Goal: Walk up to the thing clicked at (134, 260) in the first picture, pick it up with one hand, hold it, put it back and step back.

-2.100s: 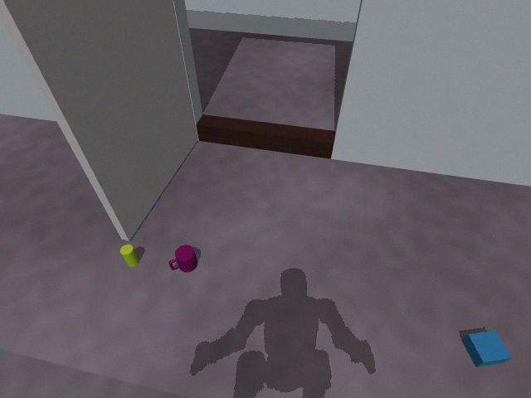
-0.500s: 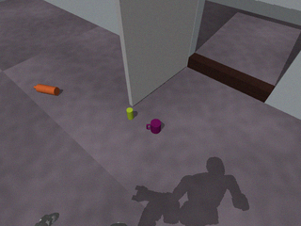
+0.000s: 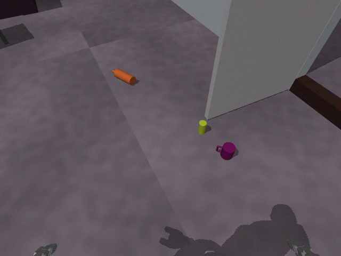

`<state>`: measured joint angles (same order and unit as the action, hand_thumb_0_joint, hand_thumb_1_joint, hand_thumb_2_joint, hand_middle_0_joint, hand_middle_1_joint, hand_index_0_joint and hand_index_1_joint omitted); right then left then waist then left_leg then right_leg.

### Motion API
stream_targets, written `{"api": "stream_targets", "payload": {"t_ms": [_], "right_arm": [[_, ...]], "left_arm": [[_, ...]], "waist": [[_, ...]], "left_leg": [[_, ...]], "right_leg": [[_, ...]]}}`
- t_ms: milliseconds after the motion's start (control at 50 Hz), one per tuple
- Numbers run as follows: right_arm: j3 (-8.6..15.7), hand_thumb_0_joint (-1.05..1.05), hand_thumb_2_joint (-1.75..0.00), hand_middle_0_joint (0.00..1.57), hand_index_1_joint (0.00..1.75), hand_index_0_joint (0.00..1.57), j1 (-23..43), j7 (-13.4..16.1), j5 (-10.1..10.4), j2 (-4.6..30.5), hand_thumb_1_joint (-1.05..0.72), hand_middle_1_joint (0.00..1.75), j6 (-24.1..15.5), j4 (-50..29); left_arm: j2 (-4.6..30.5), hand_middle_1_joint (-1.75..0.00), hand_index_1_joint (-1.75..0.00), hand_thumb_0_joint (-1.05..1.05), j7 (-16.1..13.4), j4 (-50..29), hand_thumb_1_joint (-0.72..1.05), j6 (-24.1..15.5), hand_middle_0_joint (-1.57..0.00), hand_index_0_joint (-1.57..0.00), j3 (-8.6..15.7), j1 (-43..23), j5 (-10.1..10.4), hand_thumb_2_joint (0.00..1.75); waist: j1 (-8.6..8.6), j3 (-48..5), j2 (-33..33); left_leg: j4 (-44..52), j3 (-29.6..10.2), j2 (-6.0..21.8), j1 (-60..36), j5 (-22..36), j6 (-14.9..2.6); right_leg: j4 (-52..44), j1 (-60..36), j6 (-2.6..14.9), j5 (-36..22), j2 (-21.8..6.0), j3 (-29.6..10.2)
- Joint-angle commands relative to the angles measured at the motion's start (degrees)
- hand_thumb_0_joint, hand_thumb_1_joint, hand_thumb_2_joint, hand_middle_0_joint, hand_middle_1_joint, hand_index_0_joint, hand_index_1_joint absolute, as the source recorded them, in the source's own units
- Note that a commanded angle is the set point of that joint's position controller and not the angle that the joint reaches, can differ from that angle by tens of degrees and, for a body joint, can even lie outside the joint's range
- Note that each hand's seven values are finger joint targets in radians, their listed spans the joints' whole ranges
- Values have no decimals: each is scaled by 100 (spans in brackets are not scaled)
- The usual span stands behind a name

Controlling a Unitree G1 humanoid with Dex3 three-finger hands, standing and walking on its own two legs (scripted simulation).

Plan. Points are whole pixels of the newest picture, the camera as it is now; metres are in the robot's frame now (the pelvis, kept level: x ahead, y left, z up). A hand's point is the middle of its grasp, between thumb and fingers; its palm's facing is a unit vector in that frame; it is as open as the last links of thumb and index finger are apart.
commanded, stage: walk up
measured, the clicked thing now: (202, 127) +1.01 -0.24 -0.71
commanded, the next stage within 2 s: none
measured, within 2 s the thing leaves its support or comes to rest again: neither
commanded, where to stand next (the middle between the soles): +0.04 +0.03 m, yaw +33 degrees
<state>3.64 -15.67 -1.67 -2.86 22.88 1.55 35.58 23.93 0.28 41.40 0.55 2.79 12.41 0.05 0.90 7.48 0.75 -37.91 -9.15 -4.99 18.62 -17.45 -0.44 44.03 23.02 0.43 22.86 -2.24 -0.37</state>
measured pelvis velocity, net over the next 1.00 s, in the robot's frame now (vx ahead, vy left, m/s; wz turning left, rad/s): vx -0.03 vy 0.00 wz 0.54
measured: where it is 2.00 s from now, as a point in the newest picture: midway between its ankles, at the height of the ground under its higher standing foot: outside the picture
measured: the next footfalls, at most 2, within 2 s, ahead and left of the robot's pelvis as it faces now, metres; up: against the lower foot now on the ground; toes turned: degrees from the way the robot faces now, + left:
right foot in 0.02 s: +0.09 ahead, -0.13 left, +0.00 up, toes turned +0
left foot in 0.42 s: -0.01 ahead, +0.17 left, +0.00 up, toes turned +18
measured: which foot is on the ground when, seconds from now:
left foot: down 0.00-0.04, up 0.06-0.40, down 0.42-0.86, up 0.88-1.00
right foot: up 0.00-0.00, down 0.02-0.44, up 0.46-0.80, down 0.82-1.00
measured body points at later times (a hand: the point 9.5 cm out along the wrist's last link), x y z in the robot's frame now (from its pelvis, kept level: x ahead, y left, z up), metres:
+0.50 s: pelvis -0.03 +0.03 -0.01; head -0.01 +0.06 +0.43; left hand -0.06 +0.38 -0.12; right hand +0.15 -0.26 -0.10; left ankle -0.05 +0.16 -0.72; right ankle +0.04 -0.12 -0.70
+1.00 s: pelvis -0.03 +0.00 +0.00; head +0.00 +0.00 +0.45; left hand -0.13 +0.31 -0.10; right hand +0.22 -0.21 -0.12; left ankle -0.08 +0.12 -0.67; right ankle +0.05 -0.10 -0.72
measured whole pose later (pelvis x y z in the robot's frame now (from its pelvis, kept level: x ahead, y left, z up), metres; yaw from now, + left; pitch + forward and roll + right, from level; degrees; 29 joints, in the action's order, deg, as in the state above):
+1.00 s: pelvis -0.03 +0.00 +0.00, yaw +31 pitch -3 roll +1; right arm 2.1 -14.1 1.0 -0.8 23.8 -0.9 45.7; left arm 21.1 1.3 47.0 0.0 2.3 13.2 -1.9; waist -2.1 6.0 1.4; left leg -58.6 -4.0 -3.9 26.8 -29.1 -1.5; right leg 40.4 17.3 0.6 20.4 -4.4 3.7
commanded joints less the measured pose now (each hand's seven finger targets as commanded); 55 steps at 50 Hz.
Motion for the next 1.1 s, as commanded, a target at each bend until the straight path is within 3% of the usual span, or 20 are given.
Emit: {"api": "stream_targets", "payload": {"t_ms": [0,20,60,160,260,380,400,440,460,520,720,760,800,820,840,860,880,940,1020,1080], "right_arm": [[377,0,-90,20,30,20,575,94,133,911,-90,30,-34,-880],[318,0,-90,20,30,20,129,122,100,674,-90,30,13,-803],[531,0,-90,20,30,20,-534,133,47,1297,-90,30,155,-535],[586,0,-90,20,30,20,-575,-123,64,1252,-90,30,119,-177],[487,0,-90,20,30,20,-63,-111,163,1159,-90,30,14,-72],[489,0,-90,20,30,20,-826,80,222,1188,-90,30,-249,625],[537,0,-90,20,30,20,-964,143,185,1384,-90,30,-312,689],[689,0,-90,20,30,20,-614,220,76,2518,-90,30,-349,312],[703,0,-90,20,30,20,-496,243,119,2512,-90,30,-333,433],[393,0,-90,20,30,20,-51,355,166,1634,-90,30,-390,403],[339,0,-90,20,30,20,-480,450,177,1576,-90,30,-451,334],[310,0,-90,20,30,20,-255,453,203,1593,-90,30,-418,273],[216,0,-90,20,30,20,41,430,305,1355,-90,30,-357,194],[131,0,-90,20,30,20,61,434,359,1057,-90,30,-347,138],[107,0,-90,20,30,20,79,469,338,965,-90,30,-333,138],[227,0,-90,20,30,20,-38,548,263,1272,-90,30,-326,264],[292,0,-90,20,30,20,-96,531,245,1492,-90,30,-352,447],[288,0,-90,20,30,20,-79,351,220,1312,-90,30,-355,745],[186,0,-90,20,30,20,-7,223,209,1103,-90,30,-434,845],[178,0,-90,20,30,20,-232,244,226,962,-90,30,-562,1054]], "left_arm": [[1488,-30,-30,0,-233,-237,90,-294,-20,-20,569,1247,-96,90],[1917,-30,-30,0,-269,-380,90,-311,-20,-20,629,857,-186,90],[1954,-30,-30,0,-257,-640,90,-275,-20,-20,645,-82,-171,90],[1504,-30,-30,0,-246,-489,90,-335,-20,-20,600,31,-157,90],[1692,-30,-30,0,-80,-606,90,-324,-20,-20,722,214,-296,90],[1529,-30,-30,0,93,-523,90,-104,-20,-20,568,-23,-154,90],[1207,-30,-30,0,88,-486,90,-38,-20,-20,468,118,-112,90],[1126,-30,-30,0,6,-584,90,62,-20,-20,395,18,-64,90],[1488,-30,-30,0,-48,-543,90,10,-20,-20,457,-497,-95,90],[1296,-30,-30,0,-25,-111,90,-22,-20,-20,454,333,6,90],[977,-30,-30,0,-39,-43,90,-67,-20,-20,408,176,-77,90],[915,-30,-30,0,-45,27,90,-105,-20,-20,408,288,-87,90],[974,-30,-30,0,-57,171,90,-192,-20,-20,449,637,-149,90],[1380,-30,-30,0,-75,180,90,-233,-20,-20,540,718,-228,90],[1677,-30,-30,0,-62,51,90,-255,-20,-20,581,424,-246,90],[1913,-30,-30,0,-22,-14,90,-240,-20,-20,627,-18,-221,90],[1763,-30,-30,0,-10,-31,90,-212,-20,-20,603,-232,-190,90],[1308,-30,-30,0,-40,106,90,-273,-20,-20,457,-147,-199,90],[1407,-30,-30,0,32,169,90,-283,-20,-20,492,157,-249,90],[1355,-30,-30,0,95,90,90,-179,-20,-20,429,52,-153,90]], "waist": [[-775,-1256,-631],[-456,-1133,-1763],[-2,-884,-1200],[-114,-653,-1201],[-485,-613,-1688],[-81,-973,-717],[21,-941,25],[53,-582,1396],[183,-118,1223],[-284,-315,1001],[-68,-1052,843],[-199,-1083,769],[-470,-1265,430],[-504,-1252,-533],[-421,-934,-1160],[-322,-746,-1422],[-221,-403,-1290],[-238,-73,-876],[-444,-389,-1452],[-240,-774,-1365]], "left_leg": [[-1122,-344,32,1392,1400,-290],[-2157,73,-452,1948,-1636,-30],[-3407,-69,229,1678,-1583,32],[-3473,257,351,1484,-328,219],[-1505,770,618,1346,-841,351],[563,1402,169,-916,194,175],[1058,830,242,-1198,69,12],[2225,-3320,2414,-382,-1008,-1285],[2443,-3703,2553,390,-1266,-1666],[1100,-1197,1429,-492,1673,-1079],[236,-1492,1545,-524,3663,-1332],[1,-1424,1403,-107,3318,-1277],[-584,-1023,936,388,2385,-790],[-1494,-497,371,1049,1433,-449],[-1898,182,-214,1887,-1050,-241],[-2558,223,208,1537,-2123,-121],[-2647,196,370,1283,-1984,-75],[-2278,398,230,1322,-1029,-138],[-852,889,318,991,-1002,-9],[712,1238,174,-201,-182,12]], "right_leg": [[-1987,-2165,487,-1436,-806,-901],[-2587,-2004,875,-1946,-2499,-2629],[-2658,-1089,1722,-1237,-3004,-2996],[-2122,-1049,928,-1082,-1467,-393],[-2168,-1431,1149,135,-1650,-163],[-432,-255,667,-373,-1628,648],[535,202,417,92,-1279,785],[2056,1569,-48,1274,-314,229],[2161,1198,18,1252,-470,-134],[1896,1277,68,476,-551,-221],[685,194,138,568,-58,64],[-59,-377,199,206,69,126],[-1288,-1380,466,-722,-3,-121],[-1761,-1743,734,-945,-897,-1315],[-2285,-1741,1263,-792,-1950,-2602],[-2564,-887,1828,-466,-2654,-3310],[-2714,-420,1851,-205,-2614,-3203],[-2267,-578,1098,-105,-1355,-1239],[-2108,-1224,1056,-311,-1147,-803],[-1298,-991,1036,-1456,-1171,-401]]}}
